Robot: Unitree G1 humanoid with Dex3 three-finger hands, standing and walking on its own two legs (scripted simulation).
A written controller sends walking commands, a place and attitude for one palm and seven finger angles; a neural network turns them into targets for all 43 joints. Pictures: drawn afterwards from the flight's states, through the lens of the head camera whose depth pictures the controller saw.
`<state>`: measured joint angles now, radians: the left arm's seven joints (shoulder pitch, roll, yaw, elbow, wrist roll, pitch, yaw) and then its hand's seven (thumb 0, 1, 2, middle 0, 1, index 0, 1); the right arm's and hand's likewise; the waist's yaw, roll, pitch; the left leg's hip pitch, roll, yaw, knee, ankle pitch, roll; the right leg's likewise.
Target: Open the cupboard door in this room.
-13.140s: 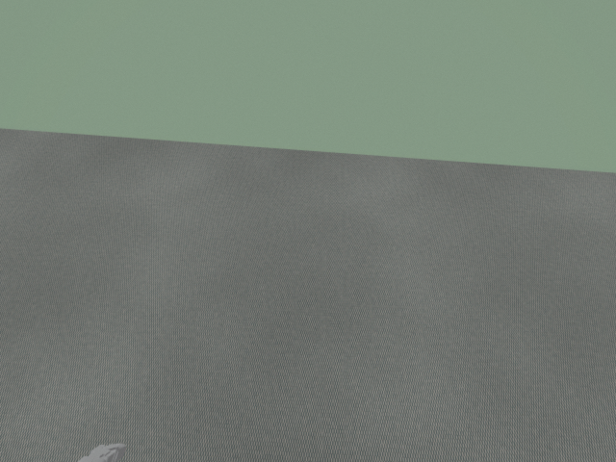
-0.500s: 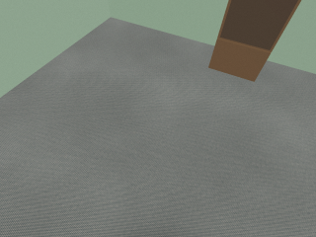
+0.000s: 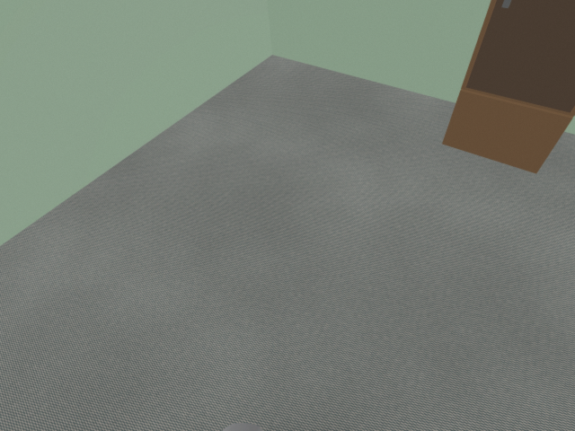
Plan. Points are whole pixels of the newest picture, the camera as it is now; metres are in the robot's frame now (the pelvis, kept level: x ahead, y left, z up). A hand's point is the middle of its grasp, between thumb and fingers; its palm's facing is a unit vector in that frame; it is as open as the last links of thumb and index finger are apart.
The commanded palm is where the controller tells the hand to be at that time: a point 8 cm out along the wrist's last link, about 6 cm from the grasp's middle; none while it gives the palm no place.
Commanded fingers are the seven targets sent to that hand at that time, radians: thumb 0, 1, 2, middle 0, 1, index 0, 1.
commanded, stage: stand and wait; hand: left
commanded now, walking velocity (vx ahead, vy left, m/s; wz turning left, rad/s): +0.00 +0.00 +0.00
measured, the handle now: out of the picture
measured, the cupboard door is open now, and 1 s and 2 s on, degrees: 0 0 0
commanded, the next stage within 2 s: turn or walk to find it in 0.08 s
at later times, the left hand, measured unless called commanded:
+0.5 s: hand out of the picture -0.01 +0.21 -0.17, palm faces +0.11 -0.96 -0.25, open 7.4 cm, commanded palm none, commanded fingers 0.00 0.90 0.90 -0.20 -0.30 -0.20 -0.30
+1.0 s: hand out of the picture -0.01 +0.19 -0.18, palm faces +0.03 -0.98 -0.19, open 7.4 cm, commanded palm none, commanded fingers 0.00 0.90 0.90 -0.20 -0.30 -0.20 -0.30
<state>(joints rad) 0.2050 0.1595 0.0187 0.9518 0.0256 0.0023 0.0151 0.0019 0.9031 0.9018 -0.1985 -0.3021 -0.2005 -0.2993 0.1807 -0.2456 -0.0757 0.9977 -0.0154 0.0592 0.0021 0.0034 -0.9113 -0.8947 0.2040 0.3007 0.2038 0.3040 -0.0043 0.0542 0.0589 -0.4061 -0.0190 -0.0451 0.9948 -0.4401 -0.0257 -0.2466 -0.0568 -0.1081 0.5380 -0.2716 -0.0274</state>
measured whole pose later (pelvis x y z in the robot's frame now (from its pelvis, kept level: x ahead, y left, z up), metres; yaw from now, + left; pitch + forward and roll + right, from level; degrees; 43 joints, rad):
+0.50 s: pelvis -0.03 +0.01 +0.00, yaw +4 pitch -1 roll +1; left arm 0.22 0.21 0.03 1.07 0.01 0.02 0.02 0.00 0.91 0.90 -0.20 -0.30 -0.20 -0.30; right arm 0.20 -0.17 -0.03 1.08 -0.02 0.01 -0.02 0.00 -0.92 -0.89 0.21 0.30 0.21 0.30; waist 0.01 -0.01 0.04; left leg -0.21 -0.01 -0.01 0.46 -0.23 -0.01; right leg -0.25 -0.07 -0.06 0.59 -0.35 0.05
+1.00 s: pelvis -0.04 +0.01 +0.00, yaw +0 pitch -1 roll +0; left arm 0.23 0.17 0.04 1.09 0.02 0.03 0.01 0.00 0.91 0.90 -0.20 -0.30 -0.20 -0.30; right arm 0.29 -0.16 -0.04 1.13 -0.01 0.00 -0.04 0.00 -0.91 -0.89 0.20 0.30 0.20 0.30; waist -0.01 -0.01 0.06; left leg -0.23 0.07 0.08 0.52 -0.27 -0.02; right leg -0.27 0.00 0.00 0.52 -0.24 0.00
